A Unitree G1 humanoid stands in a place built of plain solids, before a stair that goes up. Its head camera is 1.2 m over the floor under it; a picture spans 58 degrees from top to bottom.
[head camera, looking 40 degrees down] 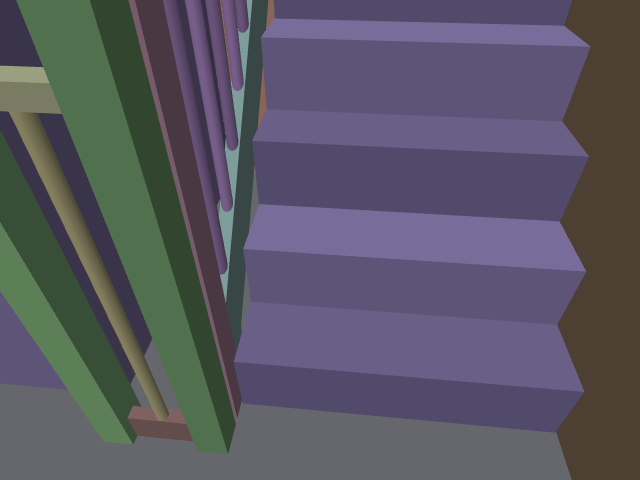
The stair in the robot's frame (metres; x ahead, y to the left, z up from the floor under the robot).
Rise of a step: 0.21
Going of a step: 0.21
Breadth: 0.90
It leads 6 degrees to the right of straight ahead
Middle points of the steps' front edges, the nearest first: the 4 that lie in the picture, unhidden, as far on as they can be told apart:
0.63 -0.22 0.21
0.84 -0.24 0.43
1.05 -0.26 0.64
1.27 -0.28 0.85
